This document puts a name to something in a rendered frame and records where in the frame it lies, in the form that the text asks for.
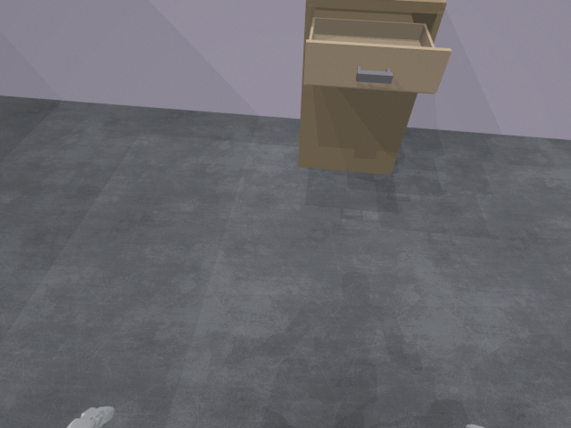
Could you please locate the drawer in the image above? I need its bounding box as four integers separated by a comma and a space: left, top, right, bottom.
303, 17, 452, 94

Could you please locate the robot left hand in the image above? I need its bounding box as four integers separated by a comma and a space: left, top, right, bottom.
67, 407, 115, 428

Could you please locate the cabinet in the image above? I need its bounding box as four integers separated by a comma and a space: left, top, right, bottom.
298, 0, 447, 175

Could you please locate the handle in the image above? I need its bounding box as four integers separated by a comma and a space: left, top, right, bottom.
356, 66, 393, 84

